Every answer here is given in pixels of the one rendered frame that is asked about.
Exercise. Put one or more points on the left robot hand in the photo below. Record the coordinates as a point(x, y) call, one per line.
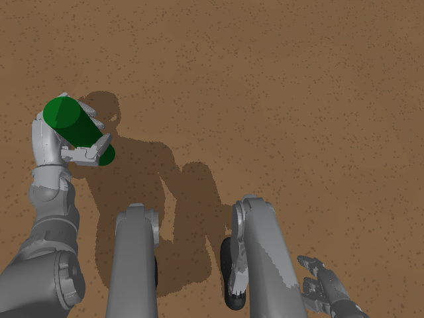
point(49, 147)

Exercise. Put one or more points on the left robot arm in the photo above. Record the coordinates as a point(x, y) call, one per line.
point(44, 279)

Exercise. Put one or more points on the right robot arm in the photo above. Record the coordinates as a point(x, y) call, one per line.
point(345, 308)

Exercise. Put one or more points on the right robot foot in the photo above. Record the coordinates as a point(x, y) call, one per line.
point(234, 302)

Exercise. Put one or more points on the right robot hand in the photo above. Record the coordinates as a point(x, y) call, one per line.
point(318, 295)

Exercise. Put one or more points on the can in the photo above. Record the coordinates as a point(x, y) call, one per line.
point(68, 119)

